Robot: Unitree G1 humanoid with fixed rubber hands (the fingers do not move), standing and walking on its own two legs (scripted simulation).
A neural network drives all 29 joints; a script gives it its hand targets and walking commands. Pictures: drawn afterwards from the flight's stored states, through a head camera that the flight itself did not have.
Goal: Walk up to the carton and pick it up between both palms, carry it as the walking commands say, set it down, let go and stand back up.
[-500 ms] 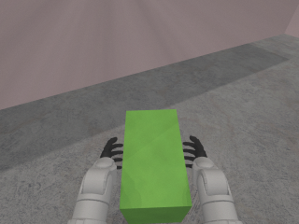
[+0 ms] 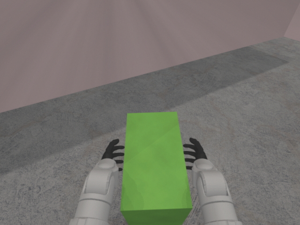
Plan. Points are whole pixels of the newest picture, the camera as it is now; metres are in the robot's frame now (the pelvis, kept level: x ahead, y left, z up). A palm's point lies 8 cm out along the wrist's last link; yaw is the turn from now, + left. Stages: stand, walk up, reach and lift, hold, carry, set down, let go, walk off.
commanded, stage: hold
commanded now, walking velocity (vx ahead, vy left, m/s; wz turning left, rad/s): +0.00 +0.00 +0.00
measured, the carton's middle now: (153, 167) +0.34 +0.00 -0.04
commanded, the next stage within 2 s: set down in 0.88 s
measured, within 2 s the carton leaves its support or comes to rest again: neither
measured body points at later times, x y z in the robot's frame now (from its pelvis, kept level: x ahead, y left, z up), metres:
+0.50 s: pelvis -0.03 +0.03 +0.00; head -0.12 +0.04 +0.44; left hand +0.30 +0.12 +0.07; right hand +0.28 -0.13 +0.07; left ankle +0.04 +0.10 -0.73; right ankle +0.03 -0.09 -0.73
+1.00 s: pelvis -0.02 +0.02 +0.00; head -0.10 +0.03 +0.44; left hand +0.31 +0.11 +0.07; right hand +0.28 -0.14 +0.06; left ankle +0.04 +0.10 -0.73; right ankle +0.03 -0.09 -0.73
